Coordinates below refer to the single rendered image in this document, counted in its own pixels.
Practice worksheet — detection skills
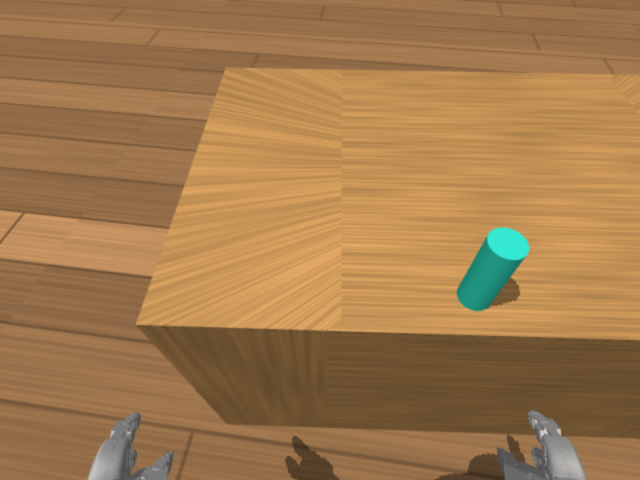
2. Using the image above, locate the right robot hand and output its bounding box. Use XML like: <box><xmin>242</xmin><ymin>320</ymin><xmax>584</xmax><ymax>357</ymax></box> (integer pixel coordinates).
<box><xmin>497</xmin><ymin>410</ymin><xmax>587</xmax><ymax>480</ymax></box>

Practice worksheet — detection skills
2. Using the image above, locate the left robot hand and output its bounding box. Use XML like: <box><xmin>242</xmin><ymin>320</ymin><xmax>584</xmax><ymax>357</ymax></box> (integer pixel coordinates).
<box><xmin>88</xmin><ymin>412</ymin><xmax>173</xmax><ymax>480</ymax></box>

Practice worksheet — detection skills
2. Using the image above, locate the can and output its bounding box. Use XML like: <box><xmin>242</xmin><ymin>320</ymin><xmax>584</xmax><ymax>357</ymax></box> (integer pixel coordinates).
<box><xmin>457</xmin><ymin>227</ymin><xmax>529</xmax><ymax>311</ymax></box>

